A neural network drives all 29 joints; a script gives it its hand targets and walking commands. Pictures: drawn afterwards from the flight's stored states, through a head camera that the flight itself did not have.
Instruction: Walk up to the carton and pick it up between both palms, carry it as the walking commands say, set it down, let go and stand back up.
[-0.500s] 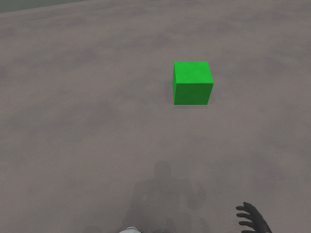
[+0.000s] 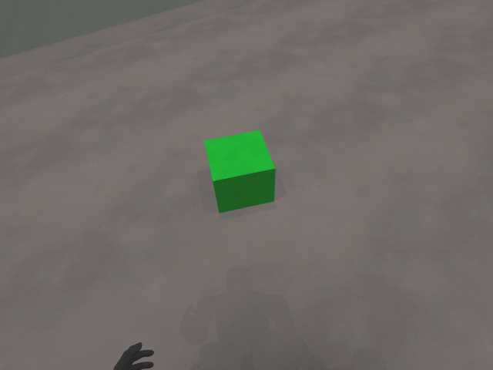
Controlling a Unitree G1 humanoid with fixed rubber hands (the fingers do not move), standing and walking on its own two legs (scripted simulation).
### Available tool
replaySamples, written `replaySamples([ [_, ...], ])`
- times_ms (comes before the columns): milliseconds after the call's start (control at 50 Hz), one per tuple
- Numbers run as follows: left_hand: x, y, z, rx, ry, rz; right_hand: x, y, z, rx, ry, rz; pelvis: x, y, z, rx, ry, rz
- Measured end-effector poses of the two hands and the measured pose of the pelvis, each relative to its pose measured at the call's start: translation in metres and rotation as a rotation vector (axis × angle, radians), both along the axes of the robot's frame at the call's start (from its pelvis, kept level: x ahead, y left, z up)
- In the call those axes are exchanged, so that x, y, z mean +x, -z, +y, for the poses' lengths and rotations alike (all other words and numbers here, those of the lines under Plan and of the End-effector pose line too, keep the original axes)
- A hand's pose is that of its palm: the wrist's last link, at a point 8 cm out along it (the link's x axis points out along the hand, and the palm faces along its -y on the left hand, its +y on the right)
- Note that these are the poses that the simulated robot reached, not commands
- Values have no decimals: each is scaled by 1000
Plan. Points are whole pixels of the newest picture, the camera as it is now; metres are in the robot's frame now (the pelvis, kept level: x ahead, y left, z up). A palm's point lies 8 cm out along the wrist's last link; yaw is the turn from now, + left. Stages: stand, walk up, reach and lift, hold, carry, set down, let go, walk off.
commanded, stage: walk up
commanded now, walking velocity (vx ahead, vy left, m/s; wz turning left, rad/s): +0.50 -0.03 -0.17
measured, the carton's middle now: (239, 171) +1.11 -0.02 -0.64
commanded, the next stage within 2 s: none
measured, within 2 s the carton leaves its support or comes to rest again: neither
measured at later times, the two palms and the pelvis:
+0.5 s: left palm (108, 367) +0.21 +0.26 -0.14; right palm (346, 237) +0.39 -0.22 -0.10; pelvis +0.26 +0.03 +0.00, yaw -3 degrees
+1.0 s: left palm (171, 186) +0.60 +0.17 -0.12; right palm (373, 249) +0.37 -0.28 -0.14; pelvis +0.46 -0.06 +0.00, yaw -2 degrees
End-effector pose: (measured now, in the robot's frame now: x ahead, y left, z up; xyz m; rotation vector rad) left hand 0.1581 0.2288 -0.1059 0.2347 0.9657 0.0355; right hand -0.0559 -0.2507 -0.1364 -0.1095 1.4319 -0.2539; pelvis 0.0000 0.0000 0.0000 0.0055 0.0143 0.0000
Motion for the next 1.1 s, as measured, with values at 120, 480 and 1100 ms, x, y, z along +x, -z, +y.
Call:
replaySamples([
  [120, -65, -7, 17, 72, -160, 237, 167, -15, -16, 7, -129, -229, 56, -19, -12, 9, 18, -8],
  [480, 25, 39, 31, -32, -241, 526, 455, -35, 35, -64, -232, -457, 252, 2, 30, -23, 55, -9],
  [1100, 387, -2, -41, 82, -138, 239, 530, 3, -56, 29, -47, -41, 489, -14, -62, 21, 38, -20],
])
